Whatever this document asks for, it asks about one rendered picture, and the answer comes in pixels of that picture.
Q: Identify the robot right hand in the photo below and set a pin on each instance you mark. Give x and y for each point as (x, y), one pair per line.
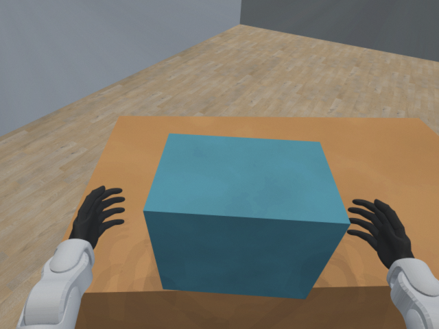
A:
(387, 236)

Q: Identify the carton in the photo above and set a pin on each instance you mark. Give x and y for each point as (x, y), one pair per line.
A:
(243, 216)

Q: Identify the pedestal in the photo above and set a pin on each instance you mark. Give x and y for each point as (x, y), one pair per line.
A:
(394, 160)

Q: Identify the left robot forearm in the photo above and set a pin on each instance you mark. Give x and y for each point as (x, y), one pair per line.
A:
(54, 302)

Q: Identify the right robot forearm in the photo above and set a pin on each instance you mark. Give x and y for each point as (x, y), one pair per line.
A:
(415, 292)

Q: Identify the robot left hand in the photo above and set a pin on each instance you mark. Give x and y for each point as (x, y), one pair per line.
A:
(88, 224)

